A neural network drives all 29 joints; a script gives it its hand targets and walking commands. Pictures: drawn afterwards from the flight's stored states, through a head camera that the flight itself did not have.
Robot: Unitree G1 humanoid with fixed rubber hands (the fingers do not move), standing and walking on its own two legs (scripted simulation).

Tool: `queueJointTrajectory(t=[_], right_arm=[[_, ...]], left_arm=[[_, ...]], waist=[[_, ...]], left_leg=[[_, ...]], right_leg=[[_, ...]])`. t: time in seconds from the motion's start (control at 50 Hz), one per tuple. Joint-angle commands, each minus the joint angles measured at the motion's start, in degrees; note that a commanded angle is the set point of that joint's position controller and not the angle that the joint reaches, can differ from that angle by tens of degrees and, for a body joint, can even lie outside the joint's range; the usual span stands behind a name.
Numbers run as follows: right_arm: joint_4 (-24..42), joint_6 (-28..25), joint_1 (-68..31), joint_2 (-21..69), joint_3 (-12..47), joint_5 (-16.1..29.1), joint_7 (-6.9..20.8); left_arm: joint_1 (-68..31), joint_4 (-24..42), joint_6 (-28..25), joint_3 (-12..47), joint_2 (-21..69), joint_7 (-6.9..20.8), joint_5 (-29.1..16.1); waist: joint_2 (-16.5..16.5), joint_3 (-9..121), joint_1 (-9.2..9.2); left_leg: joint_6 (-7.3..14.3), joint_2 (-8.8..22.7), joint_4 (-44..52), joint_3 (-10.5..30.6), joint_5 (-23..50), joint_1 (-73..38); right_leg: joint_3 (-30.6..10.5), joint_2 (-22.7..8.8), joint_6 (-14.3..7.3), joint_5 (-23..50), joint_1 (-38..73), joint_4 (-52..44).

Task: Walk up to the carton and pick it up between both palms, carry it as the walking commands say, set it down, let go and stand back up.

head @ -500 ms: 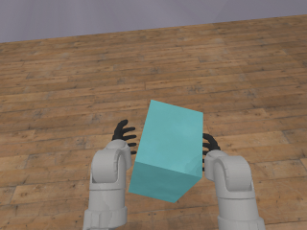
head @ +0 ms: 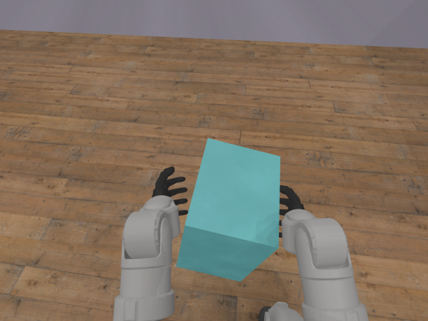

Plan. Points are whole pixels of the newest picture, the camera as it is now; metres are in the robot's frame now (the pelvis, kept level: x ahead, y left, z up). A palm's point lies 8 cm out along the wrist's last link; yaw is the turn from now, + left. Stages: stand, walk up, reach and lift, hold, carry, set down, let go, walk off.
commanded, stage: carry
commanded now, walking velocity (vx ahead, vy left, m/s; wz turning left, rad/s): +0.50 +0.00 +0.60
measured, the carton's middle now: (225, 214) +0.34 +0.00 -0.03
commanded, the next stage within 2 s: none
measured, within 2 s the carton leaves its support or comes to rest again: neither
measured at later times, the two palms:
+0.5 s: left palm (144, 120) +0.52 +0.17 +0.08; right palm (248, 115) +0.55 -0.06 +0.06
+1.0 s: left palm (154, 92) +0.60 +0.16 +0.09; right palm (252, 94) +0.61 -0.07 +0.07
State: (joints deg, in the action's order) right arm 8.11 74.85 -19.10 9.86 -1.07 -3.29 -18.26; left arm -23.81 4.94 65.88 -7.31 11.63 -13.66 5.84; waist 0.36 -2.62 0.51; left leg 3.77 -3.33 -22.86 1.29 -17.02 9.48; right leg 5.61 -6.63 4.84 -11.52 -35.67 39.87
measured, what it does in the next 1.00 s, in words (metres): walks ahead: right foot, then left foot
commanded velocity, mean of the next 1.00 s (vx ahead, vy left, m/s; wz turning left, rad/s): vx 0.02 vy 0.00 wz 0.02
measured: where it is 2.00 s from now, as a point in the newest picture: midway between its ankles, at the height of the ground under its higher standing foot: (236, 288)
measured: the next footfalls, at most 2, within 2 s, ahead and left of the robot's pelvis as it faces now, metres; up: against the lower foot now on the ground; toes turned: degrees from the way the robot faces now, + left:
right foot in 0.08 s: +0.24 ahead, -0.14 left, +0.00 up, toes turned -6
left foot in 0.34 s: +0.26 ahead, +0.09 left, +0.00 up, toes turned +18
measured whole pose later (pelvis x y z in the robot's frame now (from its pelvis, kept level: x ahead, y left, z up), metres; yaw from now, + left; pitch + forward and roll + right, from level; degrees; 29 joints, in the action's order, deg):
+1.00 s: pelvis +0.31 +0.00 +0.01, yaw +9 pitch +7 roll +0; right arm 8.6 74.1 -17.9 9.5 -0.8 -3.5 -17.5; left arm -23.3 5.3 66.2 -5.9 11.4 -13.6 6.5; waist -0.7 3.1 0.9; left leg 2.6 1.1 -30.1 -8.2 -10.6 15.8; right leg 11.4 -6.7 2.4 -10.9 -15.1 34.8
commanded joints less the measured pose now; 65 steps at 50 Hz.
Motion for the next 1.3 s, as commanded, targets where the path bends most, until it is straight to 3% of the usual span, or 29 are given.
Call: queueJointTrajectory(t=[0.0,0.02,0.04,0.06,0.08,0.1,0.14,0.2,0.24,0.28,0.34,0.4,0.46,0.54,0.6,0.62,0.72,0.82,0.86,0.9,0.98,1.02,1.08,1.12,1.16,1.18,1.2,1.22,1.28], right_arm=[[15.7,-7.7,-39.4,57.2,32.3,21.0,21.1],[15.7,-7.6,-42.7,57.2,32.0,20.6,20.8],[17.6,-6.9,-42.3,54.8,33.8,20.8,20.6],[15.5,-6.2,-43.1,56.6,34.8,21.9,20.9],[13.5,-5.9,-41.4,56.2,34.6,22.3,21.3],[11.8,-6.0,-42.4,56.6,34.4,22.5,21.7],[7.7,-5.6,-42.0,59.0,33.1,21.2,21.2],[10.8,-6.7,-43.9,60.0,33.0,22.6,20.9],[12.1,-6.8,-42.5,59.9,33.3,23.2,20.6],[10.7,-6.8,-42.7,59.9,32.9,23.0,20.5],[11.2,-6.6,-43.3,58.1,31.7,22.4,21.2],[7.6,-7.1,-41.6,58.6,29.6,20.6,21.3],[12.5,-7.3,-45.9,59.6,29.9,20.7,21.0],[10.1,-6.7,-44.0,60.8,32.2,21.2,20.6],[14.3,-7.0,-46.2,60.1,32.5,22.0,20.1],[15.8,-7.1,-46.3,59.9,32.7,22.7,20.1],[12.4,-6.7,-41.2,59.6,31.1,21.6,20.5],[14.6,-7.5,-38.7,59.2,32.5,22.2,20.4],[14.0,-7.6,-40.5,61.0,32.7,23.3,20.6],[15.4,-8.4,-40.0,60.1,33.4,23.4,20.7],[16.1,-7.4,-38.7,58.9,32.7,23.4,20.7],[15.3,-7.2,-40.1,59.2,31.9,22.7,21.0],[13.3,-7.7,-34.8,59.2,32.8,22.7,20.9],[11.9,-7.6,-37.5,59.0,33.2,23.5,20.7],[-0.7,-11.1,-35.8,55.9,26.3,17.4,21.4],[12.3,-10.7,-40.3,57.1,33.3,22.7,21.1],[11.3,-11.0,-37.9,57.8,31.7,22.3,21.7],[6.4,-11.6,-35.9,57.3,28.1,19.7,21.2],[14.9,-9.2,-38.3,58.3,32.0,21.5,20.7]], left_arm=[[-19.8,5.5,1.3,37.2,65.8,17.0,-24.2],[-21.4,4.7,1.4,37.5,66.2,17.7,-24.6],[-16.7,1.5,1.8,36.1,64.6,17.8,-23.7],[-15.5,-1.3,2.3,34.9,62.7,17.9,-22.4],[-12.8,-3.7,2.6,33.2,63.5,17.9,-21.7],[-13.4,-3.9,2.2,33.4,61.1,18.2,-20.5],[-16.8,-5.8,3.0,33.9,64.0,19.2,-22.3],[-22.5,-1.2,1.9,35.6,66.7,19.2,-24.2],[-19.6,-3.0,2.5,35.0,65.3,19.1,-23.1],[-19.3,-3.1,2.7,36.0,64.9,19.1,-22.7],[-23.4,-0.7,2.9,35.0,62.2,18.8,-22.5],[-23.3,-2.6,3.1,35.3,62.2,18.7,-22.9],[-24.0,-1.3,3.5,35.6,65.1,19.2,-23.9],[-22.7,-2.9,3.4,35.7,64.7,19.1,-23.2],[-22.6,-1.6,3.5,36.2,65.9,19.3,-24.7],[-20.5,-1.2,3.7,35.0,63.9,19.3,-24.3],[-22.1,0.5,3.2,36.5,64.8,18.9,-24.5],[-18.2,0.8,2.3,36.9,65.1,18.5,-23.8],[-18.6,0.9,2.4,36.1,64.0,18.5,-23.1],[-14.7,0.3,1.8,35.0,62.7,18.4,-21.8],[-16.5,1.9,2.2,36.3,64.6,18.5,-23.2],[-18.3,2.0,2.1,35.5,63.1,18.3,-22.8],[-15.8,-0.3,2.0,37.4,64.0,18.5,-23.9],[-14.1,-2.8,1.4,35.3,62.2,18.8,-22.9],[-9.1,-16.0,-1.9,26.2,57.4,18.7,-14.4],[-13.6,-4.1,-1.3,33.4,60.8,18.3,-20.0],[-16.2,-0.2,-1.5,33.7,59.9,18.2,-19.8],[-16.2,-3.1,-1.7,33.0,61.5,18.6,-19.5],[-19.9,2.5,0.4,37.5,64.2,18.4,-25.1]], waist=[[4.5,29.7,-0.29],[2.5,32.7,-1.56],[-10.0,38.8,-2.59],[-19.0,36.6,-1.39],[-16.0,33.9,-1.61],[-12.5,37.2,-2.17],[-12.8,31.5,-2.2],[-12.0,31.6,-1.74],[-13.0,30.4,-0.83],[-4.9,32.0,-0.7],[9.4,33.2,0.16],[7.9,33.0,0.23],[5.4,33.8,-0.99],[-4.8,32.9,-0.45],[-1.3,33.4,-0.49],[-4.7,33.9,-0.57],[2.8,33.8,-0.58],[-3.8,31.9,-0.57],[-2.6,32.9,-0.59],[-3.0,32.8,-0.32],[5.9,30.3,-0.61],[3.3,31.7,-0.86],[-9.7,28.3,-1.55],[-14.9,24.9,-1.74],[-9.2,27.3,-0.74],[-5.4,30.6,-0.06],[10.9,30.7,1.15],[17.0,29.6,0.64],[5.7,26.0,0.85]], left_leg=[[4.4,9.0,-6.0,1.4,43.8,-8.5],[1.9,6.0,-15.0,-2.0,35.5,1.5],[0.5,2.8,-29.3,-4.2,19.2,14.4],[0.7,-0.6,-39.9,-3.8,-10.4,26.6],[0.2,1.0,-41.4,-1.4,-9.8,28.1],[0.0,2.4,-37.0,0.9,-7.2,27.3],[-1.2,5.9,-25.3,0.0,-7.6,24.3],[-1.4,4.0,-7.9,-4.2,-1.6,14.9],[-2.0,2.6,0.0,-10.3,11.4,6.9],[-1.2,5.0,0.6,-10.0,17.8,-0.8],[3.6,20.2,-3.4,7.2,52.9,-17.6],[5.4,19.5,-7.8,4.3,70.1,-24.2],[2.0,15.5,-10.6,-0.6,63.2,-16.0],[-1.8,10.7,-7.7,-5.1,42.7,-6.9],[-1.2,10.3,-11.4,-5.0,52.4,-11.3],[-0.7,11.3,-10.4,-4.9,51.7,-11.6],[-0.1,10.9,-11.5,-4.0,59.6,-14.9],[-2.0,6.9,-6.1,-8.3,38.0,-3.0],[-1.0,5.8,-8.7,-8.2,46.0,-8.5],[-0.3,7.0,-9.7,-7.3,55.7,-14.4],[1.9,10.1,-16.0,-4.2,77.1,-20.1],[1.7,10.7,-15.7,-4.1,63.2,-13.2],[-2.5,2.4,-13.1,-10.9,11.6,18.3],[-3.1,0.4,-6.6,-14.3,0.8,22.1],[-1.8,2.0,0.1,-12.7,22.1,1.6],[0.7,6.4,-3.5,-7.1,44.0,-15.4],[3.6,14.3,-9.3,1.5,81.6,-29.0],[7.7,18.2,-12.0,6.4,101.1,-37.5],[4.8,20.6,-11.1,3.4,86.8,-33.7]], right_leg=[[8.6,5.6,-1.8,7.7,26.5,-17.8],[3.4,0.5,-3.9,8.0,41.3,-19.8],[-12.1,-13.2,-7.6,7.8,55.6,-20.2],[-24.8,-21.9,-11.9,21.3,61.7,-19.3],[-24.4,-20.9,-11.9,39.4,60.7,-18.4],[-22.9,-21.3,-13.7,41.8,58.4,-16.9],[-10.3,-17.8,-11.3,38.1,49.1,-19.8],[-2.3,-12.9,-10.0,38.9,43.5,-18.2],[4.3,-10.1,-7.0,30.4,40.1,-16.9],[5.7,-8.4,-5.3,27.4,34.4,-11.8],[5.6,-1.0,-0.9,-10.4,14.2,-2.6],[4.0,-0.1,0.7,-11.8,9.2,-3.8],[3.9,-1.3,0.4,6.9,21.4,-13.1],[2.5,-5.3,-2.0,39.2,30.7,-7.4],[3.3,-3.9,-1.5,33.4,26.1,-6.9],[3.4,-4.0,-1.5,32.2,27.1,-6.4],[5.4,-0.8,-1.7,21.3,23.7,-10.0],[3.2,-3.4,-3.9,47.4,34.8,-5.1],[5.4,-1.7,-3.0,49.6,32.1,-4.5],[6.7,0.0,-2.4,38.1,25.5,-4.3],[9.6,3.8,-2.1,10.8,18.5,-13.4],[6.8,1.7,-2.6,20.3,25.6,-16.0],[1.1,-5.1,-6.2,67.6,52.5,-9.1],[1.7,-5.8,-7.4,80.6,54.4,-4.6],[3.2,-4.5,-4.8,71.1,38.2,1.3],[3.4,-3.3,-3.0,49.7,23.2,4.1],[6.0,1.1,-1.8,4.6,6.1,13.5],[4.3,4.7,-3.4,-21.2,-4.2,17.5],[1.2,4.9,-4.0,-20.5,-7.9,7.9]])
